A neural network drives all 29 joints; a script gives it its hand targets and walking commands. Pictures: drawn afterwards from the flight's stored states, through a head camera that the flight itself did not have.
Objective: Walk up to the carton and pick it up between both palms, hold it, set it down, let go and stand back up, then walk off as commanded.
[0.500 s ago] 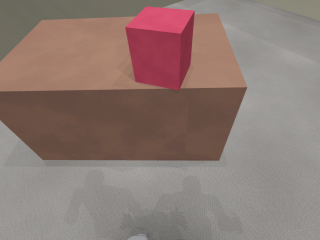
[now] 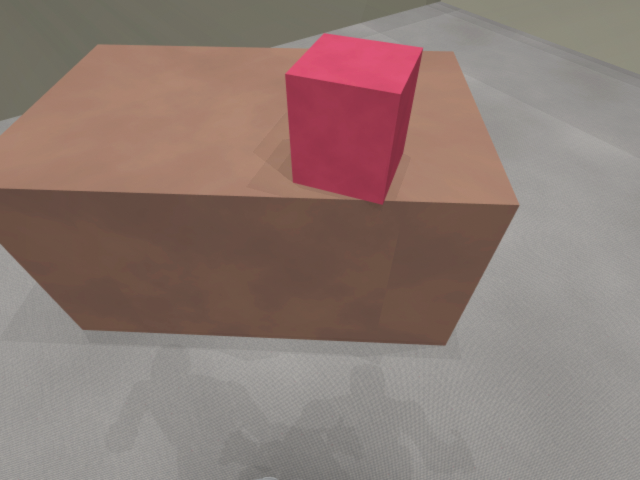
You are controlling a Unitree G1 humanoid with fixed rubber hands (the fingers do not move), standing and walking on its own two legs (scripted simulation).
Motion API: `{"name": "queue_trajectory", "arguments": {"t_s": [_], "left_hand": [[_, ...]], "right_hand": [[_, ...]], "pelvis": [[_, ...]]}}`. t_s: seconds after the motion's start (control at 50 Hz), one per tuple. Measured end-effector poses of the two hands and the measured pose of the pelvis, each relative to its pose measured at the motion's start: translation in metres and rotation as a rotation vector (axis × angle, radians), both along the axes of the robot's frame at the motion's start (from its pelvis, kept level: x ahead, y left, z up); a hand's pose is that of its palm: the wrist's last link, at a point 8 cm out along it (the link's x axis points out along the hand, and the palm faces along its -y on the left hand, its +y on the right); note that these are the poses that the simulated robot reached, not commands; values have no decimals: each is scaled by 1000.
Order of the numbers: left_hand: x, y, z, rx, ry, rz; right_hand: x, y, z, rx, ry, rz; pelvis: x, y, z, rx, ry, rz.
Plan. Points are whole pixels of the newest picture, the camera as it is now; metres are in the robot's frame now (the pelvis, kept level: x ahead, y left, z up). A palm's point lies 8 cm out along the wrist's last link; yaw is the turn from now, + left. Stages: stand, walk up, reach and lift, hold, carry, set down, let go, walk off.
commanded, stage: walk up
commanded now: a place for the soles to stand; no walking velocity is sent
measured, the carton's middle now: (353, 119) +0.79 -0.05 +0.03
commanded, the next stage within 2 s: none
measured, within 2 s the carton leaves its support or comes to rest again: neither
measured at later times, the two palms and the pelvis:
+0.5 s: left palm (125, 424) +0.21 +0.28 -0.07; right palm (589, 434) +0.21 -0.35 -0.10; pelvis +0.15 -0.05 +0.01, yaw +0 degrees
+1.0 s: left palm (142, 318) +0.38 +0.32 -0.09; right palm (538, 326) +0.36 -0.33 -0.08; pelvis +0.31 -0.01 +0.01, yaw -1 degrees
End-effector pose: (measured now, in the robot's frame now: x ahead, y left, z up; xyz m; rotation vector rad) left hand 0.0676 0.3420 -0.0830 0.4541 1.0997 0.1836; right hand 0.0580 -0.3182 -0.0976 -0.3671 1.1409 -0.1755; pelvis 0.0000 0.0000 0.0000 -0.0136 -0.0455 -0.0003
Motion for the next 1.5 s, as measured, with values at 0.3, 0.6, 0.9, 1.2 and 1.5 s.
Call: {"name": "queue_trajectory", "arguments": {"t_s": [0.3, 0.6, 0.9, 1.2, 1.5], "left_hand": [[93, -17, 10, -27, -5, -20], [177, -68, 24, -22, -38, 16], [283, -21, -10, -63, 27, 17], [351, -73, -3, -33, 2, 33], [369, -76, -5, -62, 13, 46]], "right_hand": [[74, -9, 8, 4, 10, 3], [181, -35, 1, 58, -27, 22], [275, 0, 11, -19, 3, 4], [360, -34, -11, 29, -48, -14], [341, -32, -13, 14, 70, -46]], "pelvis": [[84, -10, 11, 41, 8, 0], [180, -45, 18, 58, -9, 6], [286, -3, 7, 14, 3, -3], [354, -44, 1, 50, 1, -8], [360, -38, 6, 40, 25, -6]]}}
